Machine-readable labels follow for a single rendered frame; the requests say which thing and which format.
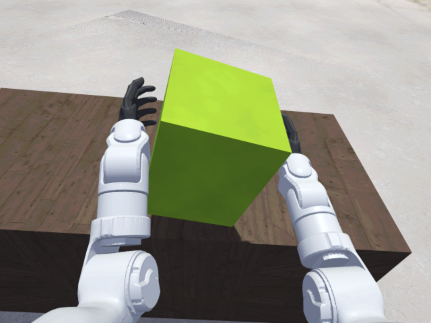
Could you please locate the left robot forearm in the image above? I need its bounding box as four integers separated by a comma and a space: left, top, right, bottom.
77, 119, 151, 301

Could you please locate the left robot upper arm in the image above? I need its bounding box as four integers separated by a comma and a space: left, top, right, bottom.
32, 250, 160, 323

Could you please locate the carton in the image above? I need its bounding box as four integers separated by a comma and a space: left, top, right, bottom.
147, 48, 292, 227

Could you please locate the right robot hand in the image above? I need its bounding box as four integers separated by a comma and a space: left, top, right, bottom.
281, 112, 302, 154

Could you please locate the right robot upper arm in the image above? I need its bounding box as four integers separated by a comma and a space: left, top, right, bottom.
302, 266, 404, 323

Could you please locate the pedestal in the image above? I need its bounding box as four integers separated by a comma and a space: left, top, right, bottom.
0, 88, 412, 323

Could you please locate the right robot forearm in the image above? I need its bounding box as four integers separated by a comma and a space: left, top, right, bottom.
277, 153, 385, 311

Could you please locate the left robot hand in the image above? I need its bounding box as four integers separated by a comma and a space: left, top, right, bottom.
118, 77, 157, 127

